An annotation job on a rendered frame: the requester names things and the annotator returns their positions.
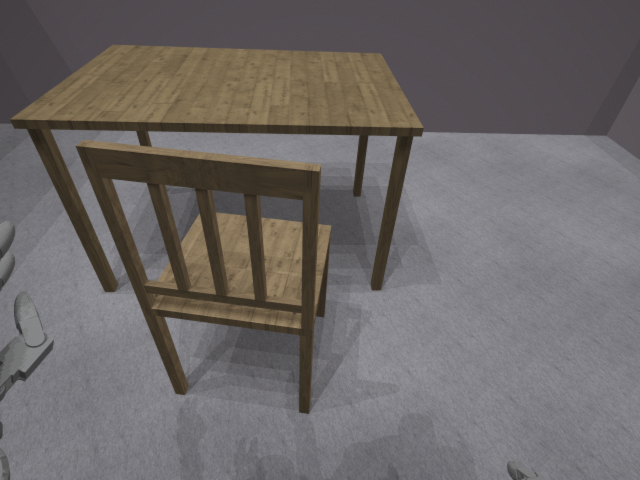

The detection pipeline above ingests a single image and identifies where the chair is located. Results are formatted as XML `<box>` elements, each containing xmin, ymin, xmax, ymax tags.
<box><xmin>76</xmin><ymin>140</ymin><xmax>331</xmax><ymax>414</ymax></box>

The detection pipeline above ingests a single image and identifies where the left robot hand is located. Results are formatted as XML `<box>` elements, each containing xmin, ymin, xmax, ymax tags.
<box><xmin>0</xmin><ymin>221</ymin><xmax>54</xmax><ymax>401</ymax></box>

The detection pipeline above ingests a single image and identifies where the table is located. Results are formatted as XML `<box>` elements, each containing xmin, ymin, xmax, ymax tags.
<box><xmin>10</xmin><ymin>45</ymin><xmax>424</xmax><ymax>292</ymax></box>

